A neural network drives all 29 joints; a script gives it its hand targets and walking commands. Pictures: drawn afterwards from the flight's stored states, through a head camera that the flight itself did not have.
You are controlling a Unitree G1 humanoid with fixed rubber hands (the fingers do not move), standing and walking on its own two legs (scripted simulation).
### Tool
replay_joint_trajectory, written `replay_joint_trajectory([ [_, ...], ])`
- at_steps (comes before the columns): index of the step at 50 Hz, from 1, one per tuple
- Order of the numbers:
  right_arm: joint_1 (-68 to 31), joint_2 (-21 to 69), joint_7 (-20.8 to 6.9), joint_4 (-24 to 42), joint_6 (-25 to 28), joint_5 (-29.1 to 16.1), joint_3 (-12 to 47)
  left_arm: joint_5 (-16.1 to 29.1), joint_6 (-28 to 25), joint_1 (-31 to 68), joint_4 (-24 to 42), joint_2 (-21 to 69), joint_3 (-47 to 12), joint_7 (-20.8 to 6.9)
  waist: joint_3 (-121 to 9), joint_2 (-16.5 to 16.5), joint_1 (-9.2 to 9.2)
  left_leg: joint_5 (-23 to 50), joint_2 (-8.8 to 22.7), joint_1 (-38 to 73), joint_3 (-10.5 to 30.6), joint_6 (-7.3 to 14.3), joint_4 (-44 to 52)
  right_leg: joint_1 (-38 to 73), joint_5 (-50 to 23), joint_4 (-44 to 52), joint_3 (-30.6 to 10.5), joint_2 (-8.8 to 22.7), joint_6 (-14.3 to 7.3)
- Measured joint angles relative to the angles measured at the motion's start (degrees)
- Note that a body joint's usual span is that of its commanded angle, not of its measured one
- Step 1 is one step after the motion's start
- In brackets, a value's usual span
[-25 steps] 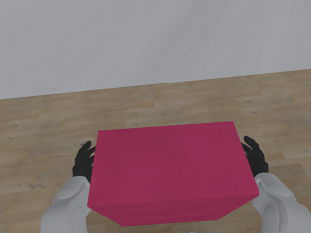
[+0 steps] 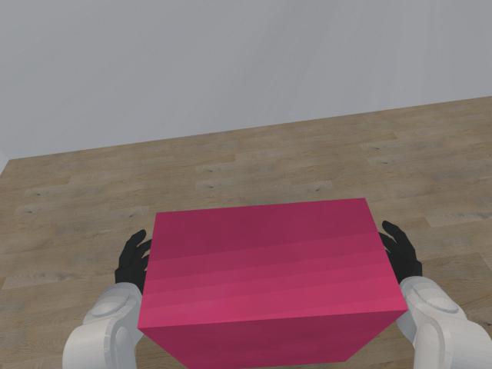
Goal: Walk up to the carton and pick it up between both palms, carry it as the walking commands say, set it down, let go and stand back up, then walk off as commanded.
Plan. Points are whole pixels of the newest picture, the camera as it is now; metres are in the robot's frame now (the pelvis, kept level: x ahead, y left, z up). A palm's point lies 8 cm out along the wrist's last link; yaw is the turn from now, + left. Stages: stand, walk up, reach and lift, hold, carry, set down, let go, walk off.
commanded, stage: carry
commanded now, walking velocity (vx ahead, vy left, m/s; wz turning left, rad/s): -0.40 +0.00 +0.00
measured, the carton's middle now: (265, 298) +0.24 +0.00 +0.01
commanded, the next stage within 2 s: none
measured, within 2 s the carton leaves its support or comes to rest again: neither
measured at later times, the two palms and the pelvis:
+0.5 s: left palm out of the picture -0.05 +0.15 +0.08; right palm out of the picture -0.04 -0.21 +0.07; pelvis -0.28 -0.04 +0.00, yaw +1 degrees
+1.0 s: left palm out of the picture -0.35 +0.16 +0.10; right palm out of the picture -0.31 -0.20 +0.09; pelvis -0.55 -0.05 +0.00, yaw +4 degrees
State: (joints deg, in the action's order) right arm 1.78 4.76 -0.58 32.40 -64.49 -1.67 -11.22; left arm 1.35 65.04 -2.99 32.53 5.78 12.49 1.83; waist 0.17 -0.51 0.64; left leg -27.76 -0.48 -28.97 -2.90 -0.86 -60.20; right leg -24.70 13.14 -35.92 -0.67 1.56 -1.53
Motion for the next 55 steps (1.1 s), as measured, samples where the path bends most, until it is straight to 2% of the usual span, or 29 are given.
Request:
replay_joint_trajectory([
  [3,-1.2,-1.0,0.4,-0.3,-0.3,-0.1,0.2,-0.2,0.4,1.8,-0.7,-0.6,-0.2,0.0,-1.4,-0.6,0.65,-0.5,-0.5,6.3,-0.6,-0.3,9.3,-3.0,-3.3,1.1,0.3,0.3,0.2],
  [6,-2.6,-1.4,0.5,-1.0,-0.9,0.1,0.0,-0.6,0.6,2.9,-1.7,-0.8,-0.4,0.1,-2.4,-1.1,1.26,5.0,-0.5,13.7,-0.2,-0.2,24.1,-6.3,-6.5,1.2,1.0,0.4,0.6],
  [7,-2.8,-0.8,0.6,-2.0,-0.7,0.3,-0.1,-0.5,0.7,3.2,-2.4,-1.4,-0.2,0.1,-2.2,-2.6,1.44,5.5,-1.4,13.8,-0.2,0.4,25.8,-7.3,-6.6,0.2,0.6,1.2,0.4],
  [8,-2.6,0.1,0.6,-2.9,-0.5,0.8,-0.1,-0.4,0.9,3.0,-3.1,-1.9,-0.2,0.1,-1.8,-3.4,1.39,6.2,-1.9,13.1,-0.2,1.0,25.3,-8.3,-1.2,-2.9,0.2,1.3,0.4],
  [10,-1.5,1.5,0.5,-3.9,-0.7,1.4,-0.2,-0.1,1.6,2.0,-3.9,-2.5,-0.1,0.1,-1.1,-2.7,0.68,8.0,-1.0,12.0,0.3,1.5,24.4,-10.7,9.3,-17.3,-0.8,-1.2,0.6],
  [12,-0.1,2.4,0.4,-3.7,-0.7,1.8,-0.3,0.3,1.8,1.3,-4.2,-2.3,0.3,0.1,-0.7,-1.4,-0.27,10.3,0.5,10.8,1.1,1.4,24.9,-11.4,12.5,-30.2,-1.2,-3.8,0.4],
  [14,0.6,2.7,0.2,-2.8,-0.3,1.9,-0.5,0.6,1.5,1.1,-3.9,-1.7,0.5,0.2,-0.5,0.0,-1.29,12.9,1.8,9.0,1.7,0.8,25.8,-9.2,13.2,-34.5,-1.1,-5.1,0.3],
  [16,0.8,2.7,0.0,-1.6,0.2,1.8,-0.6,0.9,0.9,1.3,-3.1,-1.6,0.5,0.2,-0.6,1.2,-2.12,15.6,2.8,6.8,2.2,0.3,26.8,-4.3,14.7,-28.7,-0.5,-5.0,0.3],
  [18,0.6,2.7,-0.1,-0.4,0.6,2.0,-0.4,1.4,0.5,1.8,-2.3,-2.1,0.3,0.2,-1.1,2.2,-2.83,18.3,3.4,4.2,2.4,0.0,27.6,1.5,15.6,-17.6,0.4,-3.9,0.2],
  [20,0.4,2.6,0.1,0.5,0.8,2.4,0.2,2.0,0.4,2.7,-2.1,-2.9,0.4,0.1,-1.6,2.8,-3.48,20.6,4.0,1.3,2.2,-0.6,27.6,7.6,13.1,-4.1,1.1,-2.8,-0.6],
  [21,0.1,2.2,0.3,0.7,0.8,2.5,0.4,2.2,0.2,3.3,-2.4,-2.9,0.5,0.0,-1.5,3.7,-3.73,21.6,4.7,-0.2,2.3,-0.9,27.0,8.7,9.2,0.3,1.4,-2.9,0.1],
  [22,0.1,1.4,0.4,0.3,0.8,2.6,0.6,2.1,-0.2,3.6,-3.4,-2.6,0.4,0.0,-1.1,4.7,-3.73,18.8,5.0,-1.2,3.1,-0.7,25.9,7.6,7.1,0.2,1.6,-3.6,0.4],
  [23,0.3,0.6,0.5,-0.3,0.4,2.4,0.7,1.7,-0.2,3.5,-4.3,-2.2,0.1,0.0,-0.7,4.5,-3.34,11.7,4.1,-2.8,3.7,-0.5,22.3,6.4,6.3,-0.7,1.6,-3.5,0.2],
  [25,0.8,-0.1,0.7,-1.0,-0.5,1.7,0.5,0.6,0.3,2.3,-4.5,-1.3,-0.4,0.0,0.2,3.1,-2.21,2.1,1.7,-5.6,3.8,0.0,9.3,5.3,4.7,-0.8,1.2,-2.4,-0.4],
  [28,0.6,0.1,0.4,-0.7,-1.2,0.7,-0.4,-0.2,0.5,0.6,-2.8,0.1,-0.2,0.1,0.6,1.3,-0.8,1.7,-0.9,-6.0,3.0,0.4,-5.1,3.5,0.8,0.8,0.1,-1.2,-0.7],
  [30,0.0,0.2,0.3,-0.6,-1.1,0.4,-0.4,-0.2,0.4,0.5,-1.9,0.3,0.2,0.0,0.2,0.6,-0.06,2.1,-1.7,-3.5,2.4,0.1,-7.2,1.4,-1.8,1.7,-0.5,-0.8,-0.7],
  [35,-1.4,-1.1,0.6,-0.8,-1.3,0.2,0.3,-0.5,1.2,2.2,-1.7,-0.4,0.0,0.0,-2.2,-0.7,1.1,-1.0,-1.8,7.6,0.2,-0.1,7.0,-3.8,-9.5,5.6,-0.2,0.0,-0.4],
  [39,-2.7,-1.6,0.6,-2.2,-2.1,0.2,0.2,-1.3,1.5,2.7,-2.7,-0.6,-0.3,0.1,-3.7,-2.4,1.32,1.1,-1.8,17.3,-0.4,1.1,26.5,-8.3,-14.6,7.8,0.5,0.8,0.0],
  [41,-2.6,0.1,0.7,-4.6,-1.6,0.9,0.3,-1.0,1.7,1.7,-3.8,-1.8,0.0,0.1,-2.8,-4.5,0.86,5.5,-2.8,16.6,-0.8,1.6,27.3,-10.2,-5.5,3.5,-1.2,1.0,1.7],
  [43,-0.4,1.7,0.7,-5.3,-1.8,1.8,0.4,-0.8,2.4,-0.4,-4.4,-2.2,-0.1,0.1,-2.8,-3.3,0.03,7.8,-1.6,16.3,-0.4,1.7,27.5,-12.0,2.7,-10.1,-1.8,-1.2,2.9],
  [45,1.8,2.4,0.6,-5.1,-1.9,2.2,0.3,-0.6,2.7,-1.5,-5.0,-1.9,-0.2,0.1,-3.2,-1.3,-0.97,10.3,0.2,15.8,0.5,1.3,29.0,-10.9,5.0,-20.6,-1.8,-3.3,2.8],
  [46,2.4,2.5,0.5,-4.7,-1.8,2.4,0.3,-0.5,2.6,-1.7,-5.0,-1.7,-0.1,0.1,-3.6,-0.5,-1.41,11.6,0.9,15.2,0.8,1.0,29.8,-9.0,5.2,-22.3,-1.6,-3.9,2.5],
  [48,2.5,2.4,0.2,-3.6,-1.3,2.4,0.3,-0.1,2.3,-1.1,-4.6,-1.8,-0.1,0.1,-4.5,0.7,-2.19,13.9,1.7,13.1,1.3,0.7,30.5,-3.0,5.6,-17.1,-1.0,-3.9,1.8],
  [51,1.2,2.1,0.2,-2.8,-0.6,2.9,0.8,0.5,2.1,1.3,-4.4,-3.3,-0.5,0.1,-6.2,0.6,-3.63,15.5,1.6,8.7,0.8,0.5,28.7,8.5,5.0,2.0,-0.3,-2.0,0.7],
  [53,-0.3,0.5,0.3,-4.2,-0.6,3.2,1.0,0.2,1.2,3.2,-7.0,-3.1,-0.7,0.2,-6.0,2.9,-3.93,15.8,3.1,7.0,1.4,0.1,27.8,8.5,4.2,4.8,0.1,-3.5,0.3],
  [55,-0.7,-0.6,0.8,-4.8,-1.8,3.0,1.2,-0.3,1.7,3.9,-8.3,-2.9,-0.9,0.2,-5.7,3.3,-2.88,15.5,3.0,6.7,2.1,0.1,28.8,7.7,1.3,5.2,0.4,-3.7,0.1],
])
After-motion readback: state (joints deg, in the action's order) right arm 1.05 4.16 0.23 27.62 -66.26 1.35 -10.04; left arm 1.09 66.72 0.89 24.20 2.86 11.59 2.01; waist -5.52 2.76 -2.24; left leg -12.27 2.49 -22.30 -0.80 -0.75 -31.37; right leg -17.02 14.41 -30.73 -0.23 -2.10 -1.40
